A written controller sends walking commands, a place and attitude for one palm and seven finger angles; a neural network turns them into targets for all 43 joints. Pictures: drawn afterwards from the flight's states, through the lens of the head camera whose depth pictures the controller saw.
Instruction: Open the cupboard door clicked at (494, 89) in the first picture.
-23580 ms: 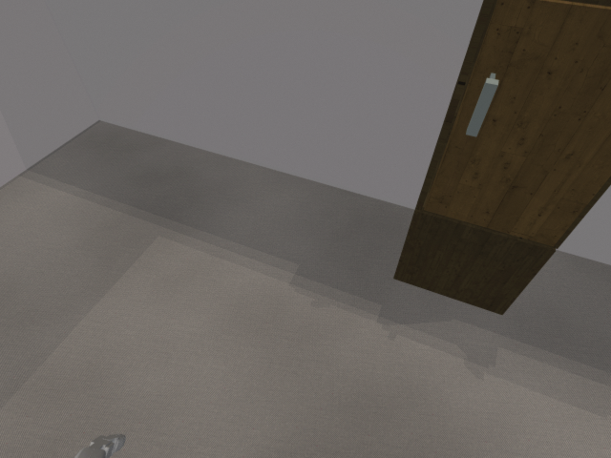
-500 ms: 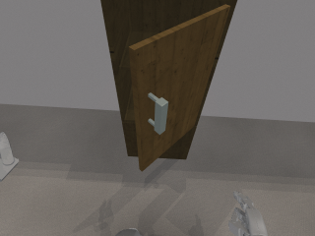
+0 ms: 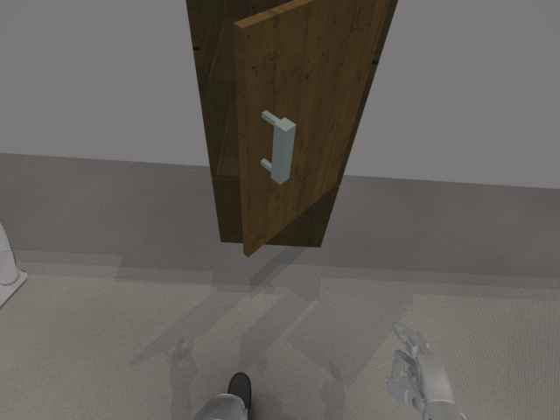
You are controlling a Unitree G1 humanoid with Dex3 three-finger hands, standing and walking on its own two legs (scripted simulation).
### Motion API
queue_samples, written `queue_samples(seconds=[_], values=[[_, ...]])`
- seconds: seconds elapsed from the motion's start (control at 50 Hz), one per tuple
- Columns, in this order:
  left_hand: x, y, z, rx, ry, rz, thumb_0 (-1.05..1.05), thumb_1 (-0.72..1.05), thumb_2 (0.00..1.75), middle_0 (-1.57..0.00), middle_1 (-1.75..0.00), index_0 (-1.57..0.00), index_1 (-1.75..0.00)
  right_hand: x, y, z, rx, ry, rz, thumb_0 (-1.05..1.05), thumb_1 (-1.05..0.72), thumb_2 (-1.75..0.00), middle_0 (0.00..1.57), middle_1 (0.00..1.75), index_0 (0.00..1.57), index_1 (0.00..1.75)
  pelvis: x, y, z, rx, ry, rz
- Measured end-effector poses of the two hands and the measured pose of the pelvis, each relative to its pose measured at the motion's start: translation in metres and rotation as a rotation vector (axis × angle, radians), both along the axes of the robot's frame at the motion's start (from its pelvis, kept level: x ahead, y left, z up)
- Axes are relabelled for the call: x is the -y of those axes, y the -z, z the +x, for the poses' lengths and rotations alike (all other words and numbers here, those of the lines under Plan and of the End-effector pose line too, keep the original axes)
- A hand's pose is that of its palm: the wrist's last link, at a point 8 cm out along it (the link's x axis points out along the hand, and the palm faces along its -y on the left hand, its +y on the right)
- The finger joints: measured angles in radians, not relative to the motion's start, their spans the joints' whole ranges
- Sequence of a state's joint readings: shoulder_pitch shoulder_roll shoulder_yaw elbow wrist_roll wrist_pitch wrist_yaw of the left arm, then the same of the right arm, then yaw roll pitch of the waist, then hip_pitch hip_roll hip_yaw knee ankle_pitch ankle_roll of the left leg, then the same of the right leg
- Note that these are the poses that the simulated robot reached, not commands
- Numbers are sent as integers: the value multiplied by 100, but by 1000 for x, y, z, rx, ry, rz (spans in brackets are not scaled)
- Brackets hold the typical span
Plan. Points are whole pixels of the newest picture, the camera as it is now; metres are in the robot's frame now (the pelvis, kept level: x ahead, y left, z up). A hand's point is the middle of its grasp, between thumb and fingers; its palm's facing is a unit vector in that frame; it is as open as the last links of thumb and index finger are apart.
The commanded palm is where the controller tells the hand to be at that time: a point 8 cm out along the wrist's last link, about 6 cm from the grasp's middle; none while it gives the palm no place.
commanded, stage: stop stepping back and stand still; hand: left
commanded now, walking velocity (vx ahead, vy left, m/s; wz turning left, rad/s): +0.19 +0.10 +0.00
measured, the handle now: (274, 147) +0.54 +0.08 +0.06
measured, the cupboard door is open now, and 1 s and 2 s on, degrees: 47 47 47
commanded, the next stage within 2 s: let the arm hang, fingers relaxed in 0.96 s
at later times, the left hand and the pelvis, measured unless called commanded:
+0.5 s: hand out of the picture +0.10 +0.25 +0.19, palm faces +0.41 -0.77 -0.49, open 7.5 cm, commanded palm +0.07 +0.29 +0.20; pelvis -0.08 -0.01 +0.02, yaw -1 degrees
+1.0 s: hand out of the picture +0.09 +0.27 +0.18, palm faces +0.46 -0.74 -0.50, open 7.5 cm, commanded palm +0.03 +0.31 +0.20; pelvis -0.10 +0.00 +0.01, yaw +2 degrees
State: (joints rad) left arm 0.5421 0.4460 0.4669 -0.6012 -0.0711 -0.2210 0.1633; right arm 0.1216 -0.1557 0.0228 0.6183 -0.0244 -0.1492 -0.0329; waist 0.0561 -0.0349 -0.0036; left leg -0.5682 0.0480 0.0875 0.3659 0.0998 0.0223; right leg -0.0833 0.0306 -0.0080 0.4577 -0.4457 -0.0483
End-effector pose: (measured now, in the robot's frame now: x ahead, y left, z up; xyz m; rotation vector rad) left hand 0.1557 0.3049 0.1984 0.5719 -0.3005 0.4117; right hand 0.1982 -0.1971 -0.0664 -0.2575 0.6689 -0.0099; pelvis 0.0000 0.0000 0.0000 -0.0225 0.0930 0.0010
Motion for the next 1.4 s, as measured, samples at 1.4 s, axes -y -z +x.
queue_samples(seconds=[1.4], values=[[78, 313, -221, -1321, -223, -697, -4, 99, 89, -21, -30, -21, -30, 28, 61, -212, -529, 60, -13, 1, -90, -90, 20, 30, 20, 29, 2, -8, -104, 102, -120, 42]])
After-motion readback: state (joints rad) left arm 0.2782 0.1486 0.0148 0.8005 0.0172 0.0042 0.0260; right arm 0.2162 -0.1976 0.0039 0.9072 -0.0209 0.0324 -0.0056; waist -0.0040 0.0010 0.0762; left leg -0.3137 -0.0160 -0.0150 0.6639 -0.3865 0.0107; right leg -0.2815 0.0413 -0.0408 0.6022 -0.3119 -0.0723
